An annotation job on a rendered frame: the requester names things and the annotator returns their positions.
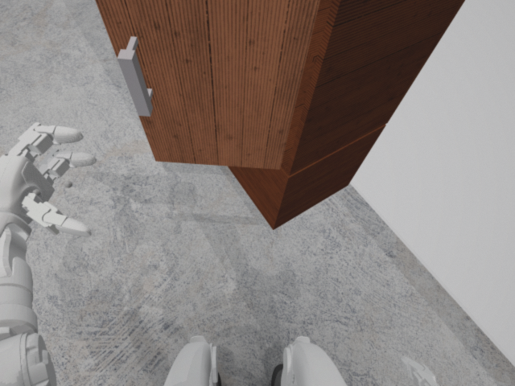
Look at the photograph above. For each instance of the cupboard door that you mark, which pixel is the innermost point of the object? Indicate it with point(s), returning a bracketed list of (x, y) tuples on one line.
[(225, 74)]

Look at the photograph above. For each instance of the left robot forearm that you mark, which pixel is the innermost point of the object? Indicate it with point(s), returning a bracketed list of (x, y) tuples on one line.
[(16, 283)]

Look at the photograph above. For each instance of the left robot thigh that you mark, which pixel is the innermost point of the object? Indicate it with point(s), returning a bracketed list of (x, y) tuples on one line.
[(195, 365)]

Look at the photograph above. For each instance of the robot left upper arm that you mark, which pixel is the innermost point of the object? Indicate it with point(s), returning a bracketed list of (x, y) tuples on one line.
[(25, 361)]

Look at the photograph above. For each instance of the right robot thigh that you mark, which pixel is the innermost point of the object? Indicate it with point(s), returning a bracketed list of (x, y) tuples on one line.
[(306, 364)]

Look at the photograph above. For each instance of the handle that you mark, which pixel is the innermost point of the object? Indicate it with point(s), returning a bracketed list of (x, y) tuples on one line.
[(132, 73)]

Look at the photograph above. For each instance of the left robot hand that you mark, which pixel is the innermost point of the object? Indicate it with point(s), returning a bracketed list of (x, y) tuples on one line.
[(19, 177)]

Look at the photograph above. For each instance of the robot thigh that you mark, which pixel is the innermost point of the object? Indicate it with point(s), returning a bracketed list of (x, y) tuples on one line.
[(306, 364), (195, 365)]

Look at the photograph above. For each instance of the right robot hand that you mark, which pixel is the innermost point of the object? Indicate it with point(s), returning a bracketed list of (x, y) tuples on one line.
[(421, 374)]

